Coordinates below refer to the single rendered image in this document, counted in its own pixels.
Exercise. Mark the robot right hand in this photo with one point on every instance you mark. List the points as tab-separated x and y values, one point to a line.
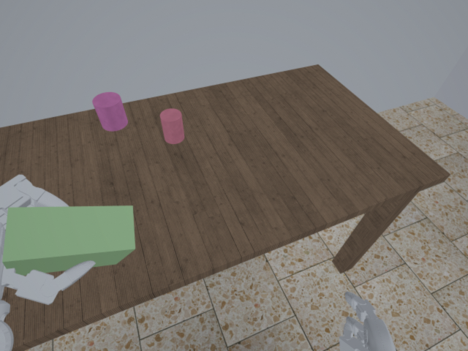
373	335

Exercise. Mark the robot left hand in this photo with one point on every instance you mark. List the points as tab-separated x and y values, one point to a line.
36	285

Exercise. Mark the sponge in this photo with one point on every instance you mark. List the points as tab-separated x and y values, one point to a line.
51	239

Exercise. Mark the table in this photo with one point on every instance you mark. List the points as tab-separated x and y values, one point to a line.
265	161

